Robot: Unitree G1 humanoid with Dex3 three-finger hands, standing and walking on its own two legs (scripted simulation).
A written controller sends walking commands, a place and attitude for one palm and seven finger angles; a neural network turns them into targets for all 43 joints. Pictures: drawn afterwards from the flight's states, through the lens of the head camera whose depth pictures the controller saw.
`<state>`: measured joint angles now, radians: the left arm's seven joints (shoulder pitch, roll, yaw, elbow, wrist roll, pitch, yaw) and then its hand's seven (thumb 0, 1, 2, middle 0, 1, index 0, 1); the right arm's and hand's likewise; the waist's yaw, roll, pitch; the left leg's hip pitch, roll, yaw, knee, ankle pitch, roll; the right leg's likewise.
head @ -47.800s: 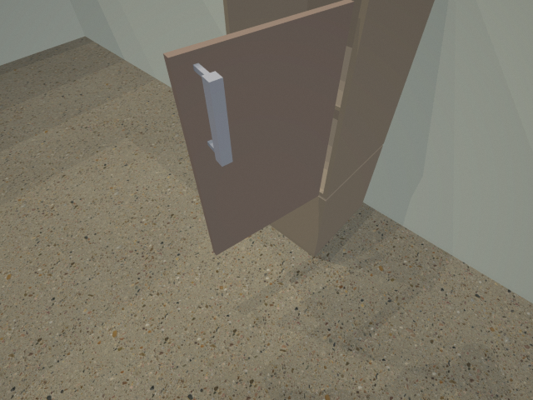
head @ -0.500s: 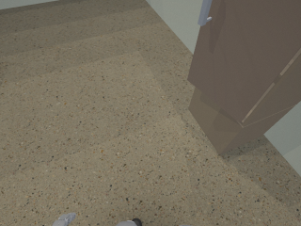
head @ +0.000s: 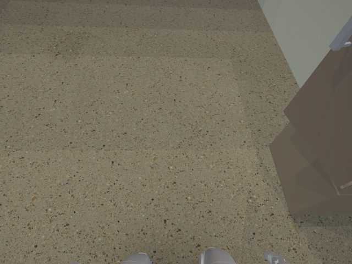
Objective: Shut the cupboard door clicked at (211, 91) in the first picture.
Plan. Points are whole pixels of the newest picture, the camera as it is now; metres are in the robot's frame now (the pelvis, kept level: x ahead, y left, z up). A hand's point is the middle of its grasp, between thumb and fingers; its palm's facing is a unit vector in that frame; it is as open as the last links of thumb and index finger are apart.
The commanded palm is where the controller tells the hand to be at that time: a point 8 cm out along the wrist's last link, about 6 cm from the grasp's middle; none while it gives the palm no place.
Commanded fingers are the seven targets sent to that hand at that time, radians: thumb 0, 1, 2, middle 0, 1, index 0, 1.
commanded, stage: walk to a spot facing it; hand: left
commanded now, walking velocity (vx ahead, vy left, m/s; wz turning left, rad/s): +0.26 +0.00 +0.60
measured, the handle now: out of the picture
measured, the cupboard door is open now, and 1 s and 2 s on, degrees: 15 15 15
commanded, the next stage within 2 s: turn to face it in 1.14 s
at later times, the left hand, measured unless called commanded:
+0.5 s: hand out of the picture +0.02 +0.19 -0.17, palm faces +0.39 -0.90 -0.20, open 7.4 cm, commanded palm none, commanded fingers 0.00 0.90 0.90 -0.20 -0.30 -0.20 -0.30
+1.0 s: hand (69, 180) +0.32 +0.32 -0.14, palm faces +0.50 -0.83 -0.24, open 7.4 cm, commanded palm none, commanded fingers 0.00 0.90 0.90 -0.20 -0.30 -0.20 -0.30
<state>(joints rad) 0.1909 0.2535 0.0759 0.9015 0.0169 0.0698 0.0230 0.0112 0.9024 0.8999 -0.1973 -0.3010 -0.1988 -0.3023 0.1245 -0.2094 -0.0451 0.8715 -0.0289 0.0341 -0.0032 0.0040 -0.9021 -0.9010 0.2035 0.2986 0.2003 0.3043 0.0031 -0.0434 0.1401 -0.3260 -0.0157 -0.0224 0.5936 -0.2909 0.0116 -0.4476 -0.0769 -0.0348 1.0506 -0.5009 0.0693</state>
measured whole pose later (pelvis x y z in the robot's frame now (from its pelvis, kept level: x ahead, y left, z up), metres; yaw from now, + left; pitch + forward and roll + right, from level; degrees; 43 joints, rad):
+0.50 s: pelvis +0.09 +0.01 +0.00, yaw +21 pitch +1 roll +1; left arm 0.34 0.19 0.06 0.96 0.03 -0.04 0.00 0.01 0.90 0.90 -0.20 -0.30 -0.20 -0.30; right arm 0.14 -0.23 -0.06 0.90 -0.02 0.03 0.05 0.01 -0.90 -0.90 0.20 0.30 0.20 0.30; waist 0.01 -0.05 0.13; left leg -0.44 0.02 0.11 0.67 -0.34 0.02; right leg -0.06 -0.17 -0.27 0.50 -0.42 0.07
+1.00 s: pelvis +0.28 +0.07 -0.01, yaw +33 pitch +0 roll +1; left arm 0.10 0.20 0.06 0.82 0.03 -0.05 -0.02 0.01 0.90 0.90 -0.20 -0.30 -0.20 -0.30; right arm 0.34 -0.20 -0.06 1.01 -0.01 -0.01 0.00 0.01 -0.90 -0.90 0.21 0.30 0.20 0.30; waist -0.05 0.02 0.07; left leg -0.23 -0.04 -0.07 0.81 -0.51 0.03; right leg -0.40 -0.05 -0.08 0.58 -0.18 0.00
